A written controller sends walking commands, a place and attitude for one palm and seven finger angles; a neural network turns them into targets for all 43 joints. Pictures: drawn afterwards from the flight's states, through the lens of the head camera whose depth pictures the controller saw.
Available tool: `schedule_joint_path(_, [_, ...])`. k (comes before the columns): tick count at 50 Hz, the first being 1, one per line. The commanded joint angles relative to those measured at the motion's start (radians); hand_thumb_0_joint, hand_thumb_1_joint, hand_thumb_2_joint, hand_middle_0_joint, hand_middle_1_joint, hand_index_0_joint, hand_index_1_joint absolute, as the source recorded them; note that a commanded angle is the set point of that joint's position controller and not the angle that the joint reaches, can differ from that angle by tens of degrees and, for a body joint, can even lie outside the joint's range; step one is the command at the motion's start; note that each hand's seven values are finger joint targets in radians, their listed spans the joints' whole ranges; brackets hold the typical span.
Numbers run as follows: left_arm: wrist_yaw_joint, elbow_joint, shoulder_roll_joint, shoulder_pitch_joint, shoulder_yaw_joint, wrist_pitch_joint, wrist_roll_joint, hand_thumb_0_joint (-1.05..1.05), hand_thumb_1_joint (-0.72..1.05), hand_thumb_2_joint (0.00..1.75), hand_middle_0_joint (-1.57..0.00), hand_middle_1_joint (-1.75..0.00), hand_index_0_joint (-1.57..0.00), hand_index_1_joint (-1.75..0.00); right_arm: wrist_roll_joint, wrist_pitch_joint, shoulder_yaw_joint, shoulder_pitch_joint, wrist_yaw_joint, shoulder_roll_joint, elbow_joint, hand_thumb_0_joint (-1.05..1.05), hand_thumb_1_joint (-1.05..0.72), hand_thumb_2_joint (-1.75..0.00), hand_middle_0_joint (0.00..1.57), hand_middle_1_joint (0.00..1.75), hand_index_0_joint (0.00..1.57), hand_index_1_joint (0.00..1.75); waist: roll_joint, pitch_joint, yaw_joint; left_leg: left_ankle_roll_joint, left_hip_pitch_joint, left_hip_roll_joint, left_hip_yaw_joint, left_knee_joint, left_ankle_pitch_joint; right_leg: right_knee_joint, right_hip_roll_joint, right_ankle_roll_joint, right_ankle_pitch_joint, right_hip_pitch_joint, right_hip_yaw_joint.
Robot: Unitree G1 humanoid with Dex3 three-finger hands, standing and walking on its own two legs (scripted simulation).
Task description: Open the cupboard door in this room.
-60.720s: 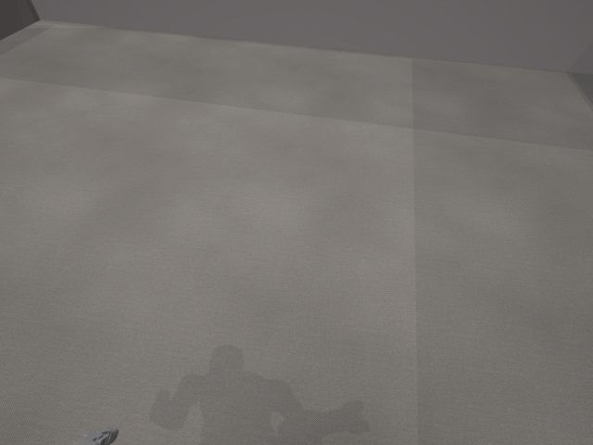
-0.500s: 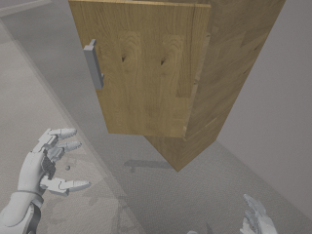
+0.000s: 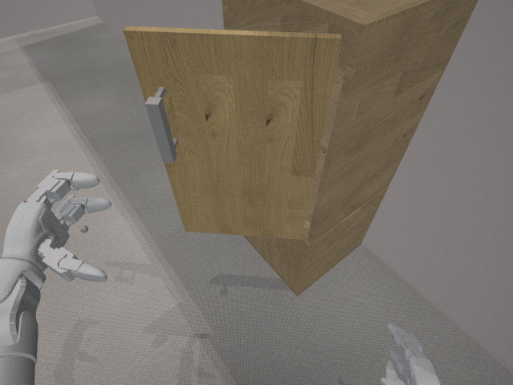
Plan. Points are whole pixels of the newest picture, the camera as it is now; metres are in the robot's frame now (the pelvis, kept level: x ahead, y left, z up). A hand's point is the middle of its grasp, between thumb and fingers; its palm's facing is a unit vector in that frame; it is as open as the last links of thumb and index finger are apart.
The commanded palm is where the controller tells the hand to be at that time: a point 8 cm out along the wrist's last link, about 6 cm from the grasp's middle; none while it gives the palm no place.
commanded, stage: raise the hand with hooked fingers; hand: left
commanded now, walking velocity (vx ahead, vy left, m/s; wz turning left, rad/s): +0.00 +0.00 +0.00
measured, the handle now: (165, 125) +0.55 +0.24 +0.10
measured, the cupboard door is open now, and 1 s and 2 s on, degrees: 47 47 47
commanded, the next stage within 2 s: move the hooked fingers beside the handle in 0.52 s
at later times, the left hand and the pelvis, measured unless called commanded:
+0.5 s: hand (92, 223) +0.30 +0.26 +0.12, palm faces +0.06 -1.00 -0.04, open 14.0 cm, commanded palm +0.26 +0.31 +0.12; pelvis +0.00 -0.01 +0.00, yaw -1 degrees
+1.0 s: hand (108, 198) +0.34 +0.26 +0.12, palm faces +0.03 -1.00 -0.04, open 14.0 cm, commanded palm +0.31 +0.31 +0.11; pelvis -0.01 -0.01 +0.00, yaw -1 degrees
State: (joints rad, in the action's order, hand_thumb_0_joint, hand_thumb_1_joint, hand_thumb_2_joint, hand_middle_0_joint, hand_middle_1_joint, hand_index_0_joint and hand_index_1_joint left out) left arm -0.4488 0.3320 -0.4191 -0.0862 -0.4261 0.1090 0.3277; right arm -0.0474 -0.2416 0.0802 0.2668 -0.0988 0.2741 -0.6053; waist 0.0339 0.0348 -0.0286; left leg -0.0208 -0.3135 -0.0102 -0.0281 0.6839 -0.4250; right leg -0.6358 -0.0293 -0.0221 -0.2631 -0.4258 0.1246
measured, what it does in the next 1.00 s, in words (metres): stands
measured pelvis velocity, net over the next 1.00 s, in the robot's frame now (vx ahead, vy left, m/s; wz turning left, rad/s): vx -0.01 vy -0.01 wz -0.02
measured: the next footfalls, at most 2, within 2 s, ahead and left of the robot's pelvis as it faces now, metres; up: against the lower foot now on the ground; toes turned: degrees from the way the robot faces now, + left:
none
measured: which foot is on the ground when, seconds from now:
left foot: down 0.00-1.00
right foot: down 0.00-1.00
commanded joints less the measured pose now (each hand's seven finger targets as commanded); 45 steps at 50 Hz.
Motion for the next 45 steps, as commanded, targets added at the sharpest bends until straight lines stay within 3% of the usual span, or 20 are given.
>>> schedule_joint_path(1, [-0.02, -0.167, -0.294, -0.31, -0.114, 0.044, 0.023, 0.0, -0.5, 0.3, -0.3, -1.2, -0.3, -1.2, -0.004, -0.044, -0.066, -0.064, -0.017, 0.143, 0.146, 0.0, -0.9, -0.9, 0.2, 0.3, 0.2, 0.3, 0.035, 0.211, 0.007, 0.008, -0.053, 0.009, 0.052, -0.137, 0.331, 0.074, 0.019, -0.009, 0.202, 0.245, -0.086])
schedule_joint_path(2, [-0.023, -0.147, -0.265, -0.285, -0.093, 0.041, 0.024, 0.0, -0.5, 0.3, -0.3, -1.2, -0.3, -1.2, -0.005, -0.045, -0.066, -0.063, -0.016, 0.142, 0.147, 0.0, -0.9, -0.9, 0.2, 0.3, 0.2, 0.3, 0.027, 0.196, 0.008, 0.008, -0.057, 0.009, 0.051, -0.142, 0.327, 0.077, 0.019, -0.009, 0.196, 0.24, -0.082])
schedule_joint_path(5, [-0.041, -0.121, -0.252, -0.237, -0.095, 0.036, 0.038, 0.0, -0.5, 0.3, -0.3, -1.2, -0.3, -1.2, -0.005, -0.043, -0.07, -0.058, -0.009, 0.148, 0.155, 0.0, -0.9, -0.9, 0.2, 0.3, 0.2, 0.3, -0.019, 0.194, -0.002, 0.005, -0.065, 0.01, 0.045, -0.139, 0.343, 0.073, 0.017, -0.009, 0.226, 0.252, -0.09])
schedule_joint_path(8, [-0.025, -0.187, -0.275, -0.253, -0.109, 0.049, 0.027, 0.0, -0.5, 0.3, -0.3, -1.2, -0.3, -1.2, -0.004, -0.044, -0.076, -0.055, -0.003, 0.145, 0.16, 0.0, -0.9, -0.9, 0.2, 0.3, 0.2, 0.3, 0.049, 0.226, -0.007, 0.008, -0.04, 0.012, 0.041, -0.143, 0.361, 0.072, 0.017, -0.009, 0.233, 0.25, -0.087])
schedule_joint_path(10, [-0.012, -0.191, -0.291, -0.261, -0.126, 0.051, 0.025, 0.0, -0.5, 0.3, -0.3, -1.2, -0.3, -1.2, 0.0, -0.041, -0.073, -0.058, 0.0, 0.145, 0.163, 0.0, -0.9, -0.9, 0.2, 0.3, 0.2, 0.3, 0.017, 0.208, -0.007, 0.006, -0.053, 0.01, 0.043, -0.149, 0.354, 0.073, 0.02, -0.01, 0.231, 0.255, -0.087])
schedule_joint_path(13, [0.006, -0.193, -0.285, -0.254, -0.134, 0.06, 0.023, 0.0, -0.5, 0.3, -0.3, -1.2, -0.3, -1.2, 0.001, -0.042, -0.075, -0.052, -0.003, 0.142, 0.157, 0.0, -0.9, -0.9, 0.2, 0.3, 0.2, 0.3, 0.048, 0.205, -0.005, 0.008, -0.045, 0.011, 0.035, -0.153, 0.346, 0.082, 0.017, -0.008, 0.225, 0.248, -0.089])
schedule_joint_path(14, [0.008, -0.204, -0.302, -0.272, -0.14, 0.063, 0.024, 0.0, -0.5, 0.3, -0.3, -1.2, -0.3, -1.2, 0.004, -0.04, -0.072, -0.052, -0.003, 0.144, 0.16, 0.0, -0.9, -0.9, 0.2, 0.3, 0.2, 0.3, 0.026, 0.204, -0.006, 0.006, -0.047, 0.01, 0.039, -0.152, 0.34, 0.079, 0.021, -0.01, 0.221, 0.259, -0.093])
schedule_joint_path(18, [0.01, -0.197, -0.271, -0.271, -0.114, 0.07, 0.014, 0.0, -0.5, 0.3, -0.3, -1.2, -0.3, -1.2, 0.0, -0.045, -0.073, -0.054, -0.011, 0.14, 0.153, 0.0, -0.9, -0.9, 0.2, 0.3, 0.2, 0.3, 0.054, 0.209, -0.001, 0.006, -0.032, 0.01, 0.035, -0.161, 0.335, 0.086, 0.019, -0.009, 0.216, 0.252, -0.092])
schedule_joint_path(21, [-0.002, -0.169, -0.263, -0.275, -0.102, 0.062, 0.017, 0.0, -0.5, 0.3, -0.3, -1.2, -0.3, -1.2, -0.002, -0.043, -0.071, -0.055, -0.014, 0.141, 0.149, 0.0, -0.9, -0.9, 0.2, 0.3, 0.2, 0.3, 0.016, 0.188, 0.008, 0.003, -0.045, 0.01, 0.035, -0.162, 0.306, 0.095, 0.019, -0.005, 0.195, 0.246, -0.094])
schedule_joint_path(22, [-0.006, -0.169, -0.26, -0.277, -0.102, 0.061, 0.019, 0.0, -0.5, 0.3, -0.3, -1.2, -0.3, -1.2, -0.002, -0.044, -0.071, -0.058, -0.015, 0.14, 0.147, 0.0, -0.9, -0.9, 0.2, 0.3, 0.2, 0.3, 0.041, 0.189, 0.007, 0.003, -0.043, 0.011, 0.032, -0.161, 0.301, 0.099, 0.017, -0.005, 0.19, 0.243, -0.099])
schedule_joint_path(25, [-0.012, -0.169, -0.272, -0.296, -0.105, 0.059, 0.022, 0.0, -0.5, 0.3, -0.3, -1.2, -0.3, -1.2, -0.002, -0.043, -0.068, -0.062, -0.016, 0.14, 0.15, 0.0, -0.9, -0.9, 0.2, 0.3, 0.2, 0.3, 0.015, 0.187, 0.006, 0.002, -0.045, 0.011, 0.037, -0.161, 0.297, 0.098, 0.018, -0.006, 0.186, 0.247, -0.099])
schedule_joint_path(31, [-0.01, -0.173, -0.268, -0.293, -0.106, 0.067, 0.023, 0.0, -0.5, 0.3, -0.3, -1.2, -0.3, -1.2, -0.001, -0.045, -0.067, -0.064, -0.015, 0.135, 0.149, 0.0, -0.9, -0.9, 0.2, 0.3, 0.2, 0.3, 0.023, 0.204, 0.004, 0.004, -0.038, 0.011, 0.036, -0.162, 0.308, 0.094, 0.018, -0.005, 0.198, 0.255, -0.095])
schedule_joint_path(33, [-0.007, -0.148, -0.261, -0.336, -0.092, 0.069, 0.016, 0.0, -0.5, 0.3, -0.3, -1.2, -0.3, -1.2, -0.001, -0.044, -0.065, -0.061, -0.019, 0.138, 0.141, 0.0, -0.9, -0.9, 0.2, 0.3, 0.2, 0.3, 0.028, 0.185, 0.015, 0.006, -0.041, 0.011, 0.039, -0.163, 0.293, 0.096, 0.019, -0.006, 0.183, 0.227, -0.091])
schedule_joint_path(34, [-0.006, -0.127, -0.288, -0.384, -0.098, 0.068, 0.012, 0.0, -0.5, 0.3, -0.3, -1.2, -0.3, -1.2, -0.001, -0.04, -0.064, -0.058, -0.022, 0.143, 0.136, 0.0, -0.9, -0.9, 0.2, 0.3, 0.2, 0.3, 0.0, 0.162, 0.025, 0.004, -0.051, 0.009, 0.042, -0.16, 0.278, 0.099, 0.022, -0.005, 0.166, 0.218, -0.095])
schedule_joint_path(35, [-0.007, -0.121, -0.275, -0.438, -0.076, 0.071, 0.008, 0.0, -0.5, 0.3, -0.3, -1.2, -0.3, -1.2, -0.004, -0.039, -0.064, -0.06, -0.024, 0.142, 0.13, 0.0, -0.9, -0.9, 0.2, 0.3, 0.2, 0.3, 0.02, 0.157, 0.035, 0.003, -0.051, 0.011, 0.04, -0.162, 0.263, 0.102, 0.02, -0.003, 0.151, 0.204, -0.096])
schedule_joint_path(37, [-0.006, -0.101, -0.273, -0.471, -0.064, 0.079, -0.004, 0.0, -0.5, 0.3, -0.3, -1.2, -0.3, -1.2, -0.002, -0.043, -0.066, -0.05, -0.029, 0.14, 0.126, 0.0, -0.9, -0.9, 0.2, 0.3, 0.2, 0.3, 0.066, 0.201, 0.031, 0.007, -0.027, 0.013, 0.043, -0.162, 0.268, 0.097, 0.016, -0.007, 0.147, 0.204, -0.095])
schedule_joint_path(41, [-0.01, -0.008, -0.308, -0.498, -0.08, 0.084, -0.015, 0.0, -0.5, 0.3, -0.3, -1.2, -0.3, -1.2, -0.002, -0.033, -0.065, -0.033, -0.028, 0.148, 0.119, 0.0, -0.9, -0.9, 0.2, 0.3, 0.2, 0.3, 0.011, 0.206, 0.031, 0.006, -0.056, 0.012, 0.043, -0.156, 0.274, 0.088, 0.016, -0.008, 0.161, 0.216, -0.095])
schedule_joint_path(43, [-0.011, 0.009, -0.295, -0.543, -0.061, 0.093, -0.019, 0.0, -0.5, 0.3, -0.3, -1.2, -0.3, -1.2, -0.002, -0.031, -0.066, -0.028, -0.026, 0.15, 0.117, 0.0, -0.9, -0.9, 0.2, 0.3, 0.2, 0.3, 0.024, 0.224, 0.037, 0.008, -0.055, 0.013, 0.044, -0.155, 0.284, 0.082, 0.014, -0.008, 0.173, 0.209, -0.092])
schedule_joint_path(45, [-0.015, 0.037, -0.317, -0.535, -0.079, 0.097, -0.016, 0.0, -0.5, 0.3, -0.3, -1.2, -0.3, -1.2, 0.002, -0.024, -0.065, -0.023, -0.019, 0.153, 0.124, 0.0, -0.9, -0.9, 0.2, 0.3, 0.2, 0.3, 0.032, 0.239, 0.022, 0.009, -0.069, 0.015, 0.042, -0.15, 0.303, 0.072, 0.014, -0.011, 0.198, 0.228, -0.099])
